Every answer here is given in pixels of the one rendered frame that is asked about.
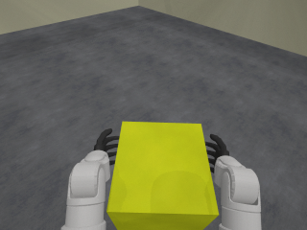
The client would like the left robot hand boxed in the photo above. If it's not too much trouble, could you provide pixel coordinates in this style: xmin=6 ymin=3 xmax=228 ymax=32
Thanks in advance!
xmin=93 ymin=128 xmax=120 ymax=166

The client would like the right robot hand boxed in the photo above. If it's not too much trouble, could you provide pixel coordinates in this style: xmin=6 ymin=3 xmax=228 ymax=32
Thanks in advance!
xmin=204 ymin=134 xmax=229 ymax=173

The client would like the robot right forearm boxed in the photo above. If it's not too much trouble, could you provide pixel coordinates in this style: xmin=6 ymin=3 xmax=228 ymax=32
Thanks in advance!
xmin=214 ymin=155 xmax=262 ymax=230

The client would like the carton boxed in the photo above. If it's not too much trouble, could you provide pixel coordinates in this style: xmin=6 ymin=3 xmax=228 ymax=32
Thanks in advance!
xmin=106 ymin=121 xmax=219 ymax=230

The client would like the robot left forearm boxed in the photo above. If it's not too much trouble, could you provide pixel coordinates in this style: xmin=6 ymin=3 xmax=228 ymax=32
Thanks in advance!
xmin=60 ymin=149 xmax=110 ymax=230

